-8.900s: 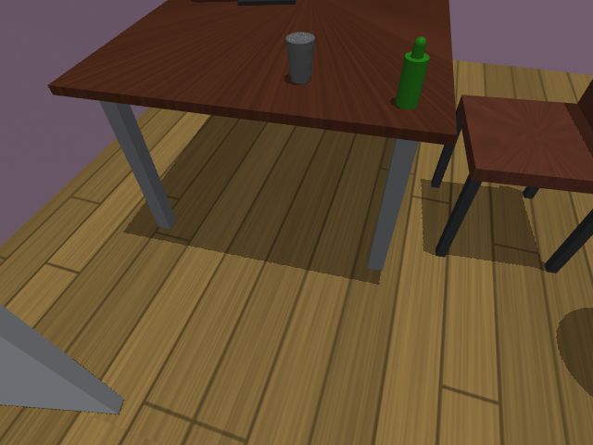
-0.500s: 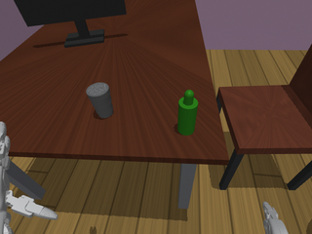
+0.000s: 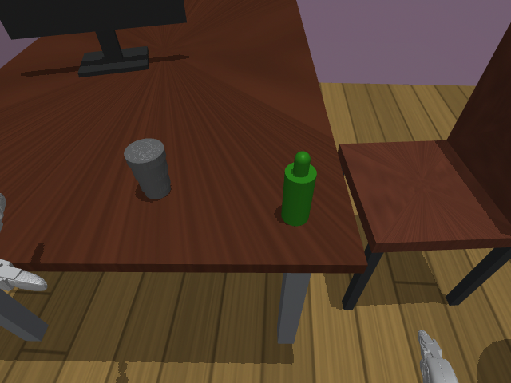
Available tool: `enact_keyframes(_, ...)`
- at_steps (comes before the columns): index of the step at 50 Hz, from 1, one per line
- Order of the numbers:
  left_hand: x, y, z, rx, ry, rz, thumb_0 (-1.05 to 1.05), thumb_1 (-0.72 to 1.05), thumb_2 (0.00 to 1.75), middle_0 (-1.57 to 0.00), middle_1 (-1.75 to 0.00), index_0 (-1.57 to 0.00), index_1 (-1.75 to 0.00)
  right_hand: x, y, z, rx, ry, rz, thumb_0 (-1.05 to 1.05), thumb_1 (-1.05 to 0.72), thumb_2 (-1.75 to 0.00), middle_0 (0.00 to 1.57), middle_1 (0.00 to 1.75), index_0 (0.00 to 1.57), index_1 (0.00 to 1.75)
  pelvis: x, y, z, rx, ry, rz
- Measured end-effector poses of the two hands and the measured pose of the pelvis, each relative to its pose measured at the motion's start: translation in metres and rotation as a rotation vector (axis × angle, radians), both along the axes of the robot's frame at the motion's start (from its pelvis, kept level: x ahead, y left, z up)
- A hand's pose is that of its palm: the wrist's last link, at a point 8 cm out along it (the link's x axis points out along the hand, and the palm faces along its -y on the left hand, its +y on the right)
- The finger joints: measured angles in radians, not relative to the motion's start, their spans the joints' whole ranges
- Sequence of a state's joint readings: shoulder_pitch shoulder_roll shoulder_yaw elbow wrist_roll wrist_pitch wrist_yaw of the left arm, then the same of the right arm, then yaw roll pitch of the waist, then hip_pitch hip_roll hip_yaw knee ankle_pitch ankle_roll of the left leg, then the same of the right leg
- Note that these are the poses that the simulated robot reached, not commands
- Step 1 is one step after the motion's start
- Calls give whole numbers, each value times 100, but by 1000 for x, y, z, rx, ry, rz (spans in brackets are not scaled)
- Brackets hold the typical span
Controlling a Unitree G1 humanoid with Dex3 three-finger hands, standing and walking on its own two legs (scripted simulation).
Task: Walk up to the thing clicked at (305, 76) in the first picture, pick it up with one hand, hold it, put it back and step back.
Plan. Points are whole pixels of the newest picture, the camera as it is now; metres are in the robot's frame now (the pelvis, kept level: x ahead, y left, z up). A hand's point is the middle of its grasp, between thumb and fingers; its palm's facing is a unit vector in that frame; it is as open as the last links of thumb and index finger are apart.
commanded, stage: go down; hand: left
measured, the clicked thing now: (151, 171) +0.53 +0.26 +0.02
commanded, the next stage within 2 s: none
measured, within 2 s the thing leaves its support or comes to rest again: neither
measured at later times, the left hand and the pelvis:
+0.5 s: hand out of the picture +0.29 +0.39 +0.14, palm faces +0.27 -0.96 +0.01, open 17.5 cm; pelvis -0.01 +0.00 +0.00, yaw +1 degrees
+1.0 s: hand out of the picture +0.34 +0.42 +0.14, palm faces +0.30 -0.95 -0.01, open 17.6 cm; pelvis +0.00 +0.01 -0.01, yaw +0 degrees
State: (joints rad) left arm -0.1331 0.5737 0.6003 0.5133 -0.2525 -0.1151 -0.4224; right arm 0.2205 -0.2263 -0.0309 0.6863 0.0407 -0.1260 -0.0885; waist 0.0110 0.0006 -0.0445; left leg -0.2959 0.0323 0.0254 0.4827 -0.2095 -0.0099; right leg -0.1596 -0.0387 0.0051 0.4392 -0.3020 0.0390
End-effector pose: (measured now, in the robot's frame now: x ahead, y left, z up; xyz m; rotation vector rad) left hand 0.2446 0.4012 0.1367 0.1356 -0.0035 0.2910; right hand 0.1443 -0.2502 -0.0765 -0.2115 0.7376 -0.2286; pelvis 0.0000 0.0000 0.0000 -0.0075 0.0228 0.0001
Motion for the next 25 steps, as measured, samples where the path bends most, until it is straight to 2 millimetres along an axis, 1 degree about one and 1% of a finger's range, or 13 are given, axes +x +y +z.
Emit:
enact_keyframes(8, -4, 6, -5, -34, -10, 22, -2, -50, 7, -4, -2, -3, -3, -2, -2, -2, -21, 10, -7, -1, 49, -6, 6, 5, 6, 5, 2, 4, -1, -4, 6, -1)
enact_keyframes(14, -4, 16, -1, -60, -12, 35, -2, -49, 7, -5, -2, -3, -3, 0, -2, -5, -33, 20, -5, -1, 49, -6, 6, 5, 6, 5, -2, 2, -1, -7, 8, 10)
enact_keyframes(20, 4, 29, 7, -107, -19, 14, -2, -50, 6, -5, -2, -4, -3, 2, 2, -3, -53, 9, 20, -1, 49, -6, 6, 5, 6, 5, -8, -1, -2, -9, 22, 20)
enact_keyframes(25, 15, 34, 7, -150, 20, -16, -2, -52, 6, -4, -2, -4, -3, -1, 4, 0, -66, -11, 35, -1, 49, -6, 6, 5, 6, 5, -11, -2, -2, -12, 42, 20)
